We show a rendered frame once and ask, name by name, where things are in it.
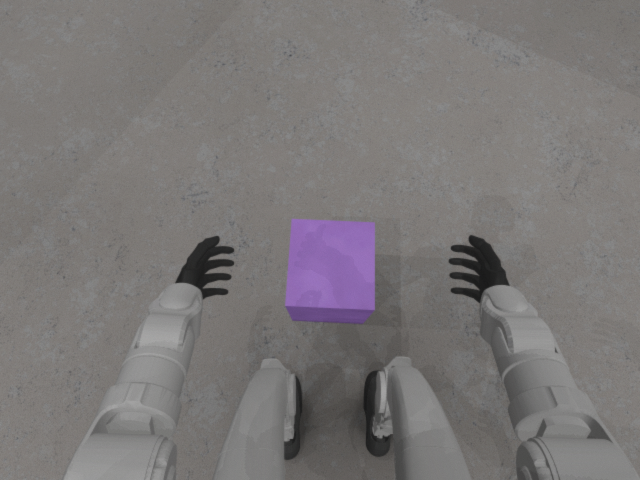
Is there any left robot forearm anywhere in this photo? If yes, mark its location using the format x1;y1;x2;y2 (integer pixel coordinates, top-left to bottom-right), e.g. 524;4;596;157
62;283;203;480

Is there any right robot hand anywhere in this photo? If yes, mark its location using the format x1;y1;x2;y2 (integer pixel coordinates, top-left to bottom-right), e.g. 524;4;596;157
449;235;510;303

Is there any robot right foot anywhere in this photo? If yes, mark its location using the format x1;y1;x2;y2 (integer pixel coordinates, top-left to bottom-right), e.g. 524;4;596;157
364;370;391;457

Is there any carton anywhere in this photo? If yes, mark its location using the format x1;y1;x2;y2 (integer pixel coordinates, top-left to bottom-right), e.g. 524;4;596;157
285;219;375;324

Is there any robot right upper arm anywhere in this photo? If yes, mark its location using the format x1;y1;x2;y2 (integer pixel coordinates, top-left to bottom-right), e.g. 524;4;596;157
516;437;637;480

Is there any left robot hand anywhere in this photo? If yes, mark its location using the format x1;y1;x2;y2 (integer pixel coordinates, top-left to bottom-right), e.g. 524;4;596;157
175;236;234;299

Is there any right robot forearm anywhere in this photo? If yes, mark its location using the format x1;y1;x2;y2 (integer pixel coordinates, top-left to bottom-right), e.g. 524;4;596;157
479;285;640;480

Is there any robot left upper arm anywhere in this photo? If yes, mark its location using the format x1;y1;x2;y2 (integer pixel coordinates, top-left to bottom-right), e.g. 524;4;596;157
68;433;177;480

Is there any robot left thigh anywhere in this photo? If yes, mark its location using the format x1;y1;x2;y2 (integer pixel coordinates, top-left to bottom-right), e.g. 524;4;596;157
212;368;296;480

